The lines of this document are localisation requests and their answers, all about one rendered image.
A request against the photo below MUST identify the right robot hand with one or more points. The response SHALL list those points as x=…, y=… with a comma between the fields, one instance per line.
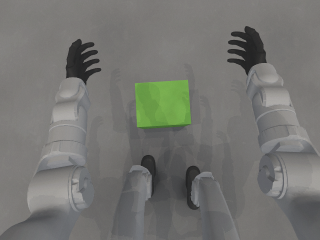
x=254, y=49

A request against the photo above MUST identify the robot left shin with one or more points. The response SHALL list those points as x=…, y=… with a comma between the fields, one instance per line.
x=137, y=168

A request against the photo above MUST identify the right robot upper arm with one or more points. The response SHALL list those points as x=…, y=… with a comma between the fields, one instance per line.
x=292, y=179

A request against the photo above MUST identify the left robot forearm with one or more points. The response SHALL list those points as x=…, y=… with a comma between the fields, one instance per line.
x=68, y=128

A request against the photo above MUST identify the left robot hand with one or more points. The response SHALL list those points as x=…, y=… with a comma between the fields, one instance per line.
x=76, y=67

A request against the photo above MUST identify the right robot forearm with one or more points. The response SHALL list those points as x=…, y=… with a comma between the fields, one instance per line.
x=275, y=116

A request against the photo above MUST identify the left robot thigh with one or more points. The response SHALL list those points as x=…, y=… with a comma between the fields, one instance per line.
x=128, y=218

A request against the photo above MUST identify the left robot upper arm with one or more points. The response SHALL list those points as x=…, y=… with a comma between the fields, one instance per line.
x=56, y=198

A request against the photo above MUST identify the carton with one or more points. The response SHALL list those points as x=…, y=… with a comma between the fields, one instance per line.
x=162, y=104

